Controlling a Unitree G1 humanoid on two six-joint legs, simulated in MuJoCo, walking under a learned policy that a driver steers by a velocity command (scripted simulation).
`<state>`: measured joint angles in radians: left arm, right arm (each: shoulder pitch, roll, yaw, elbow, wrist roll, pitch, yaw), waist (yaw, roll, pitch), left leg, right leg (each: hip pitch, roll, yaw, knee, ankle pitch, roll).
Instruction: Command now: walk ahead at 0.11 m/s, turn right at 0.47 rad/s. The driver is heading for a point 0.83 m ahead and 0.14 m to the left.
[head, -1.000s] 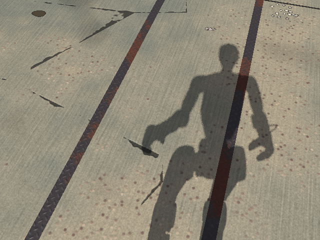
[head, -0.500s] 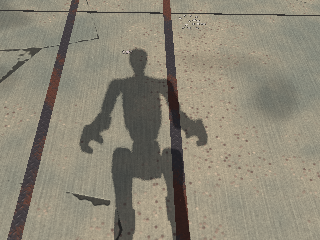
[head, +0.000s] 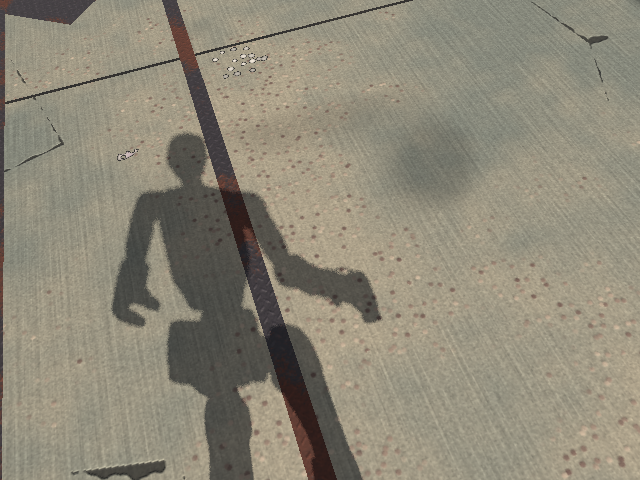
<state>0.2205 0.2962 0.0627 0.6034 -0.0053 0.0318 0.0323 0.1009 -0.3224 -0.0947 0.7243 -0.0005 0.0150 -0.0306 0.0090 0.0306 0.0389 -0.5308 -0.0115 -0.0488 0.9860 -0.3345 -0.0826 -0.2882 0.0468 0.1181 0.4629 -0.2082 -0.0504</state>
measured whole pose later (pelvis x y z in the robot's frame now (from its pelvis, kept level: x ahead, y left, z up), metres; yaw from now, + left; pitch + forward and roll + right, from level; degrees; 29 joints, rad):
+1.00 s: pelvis +0.40 -0.06 +0.00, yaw +4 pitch +0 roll -3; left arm 0.34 0.27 0.07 0.80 0.01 -0.10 0.00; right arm 0.16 -0.29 -0.05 0.74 0.02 -0.04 0.02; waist 0.06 0.05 0.03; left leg -0.71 0.10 -0.06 0.79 0.05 0.00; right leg 0.04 0.06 -0.19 0.20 -0.25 -0.04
